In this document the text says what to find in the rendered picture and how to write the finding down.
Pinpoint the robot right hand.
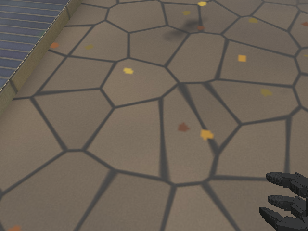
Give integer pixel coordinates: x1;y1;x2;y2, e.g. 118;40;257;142
259;172;308;231

